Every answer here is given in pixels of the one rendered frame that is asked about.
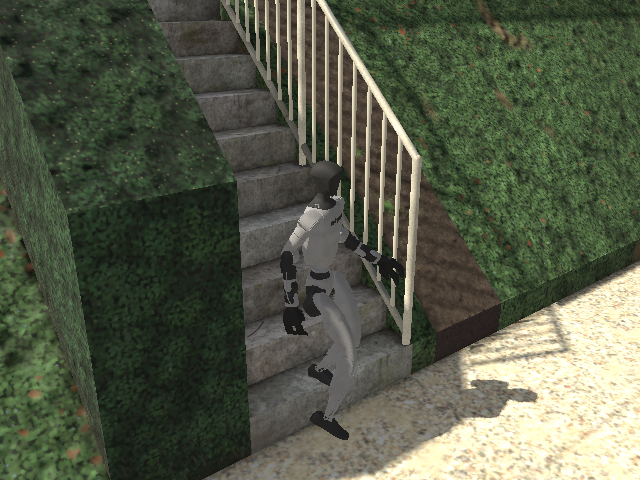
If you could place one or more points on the robot right thigh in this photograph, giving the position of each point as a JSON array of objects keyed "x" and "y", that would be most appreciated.
[{"x": 335, "y": 323}]

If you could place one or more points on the robot left upper arm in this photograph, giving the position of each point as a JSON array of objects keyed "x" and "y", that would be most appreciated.
[{"x": 344, "y": 231}]

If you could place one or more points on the robot right hand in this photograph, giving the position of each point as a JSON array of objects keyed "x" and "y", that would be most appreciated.
[{"x": 293, "y": 317}]

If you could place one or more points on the humanoid robot torso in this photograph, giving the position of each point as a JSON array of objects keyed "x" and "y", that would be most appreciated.
[{"x": 320, "y": 248}]

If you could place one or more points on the robot right forearm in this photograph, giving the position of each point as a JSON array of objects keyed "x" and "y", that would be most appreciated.
[{"x": 292, "y": 286}]

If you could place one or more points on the robot left hand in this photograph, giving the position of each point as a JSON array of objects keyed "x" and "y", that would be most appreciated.
[{"x": 386, "y": 265}]

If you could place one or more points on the robot left forearm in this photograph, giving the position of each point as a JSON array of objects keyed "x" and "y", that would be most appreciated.
[{"x": 361, "y": 249}]

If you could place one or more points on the robot right upper arm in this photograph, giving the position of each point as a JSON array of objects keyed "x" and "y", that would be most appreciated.
[{"x": 306, "y": 225}]

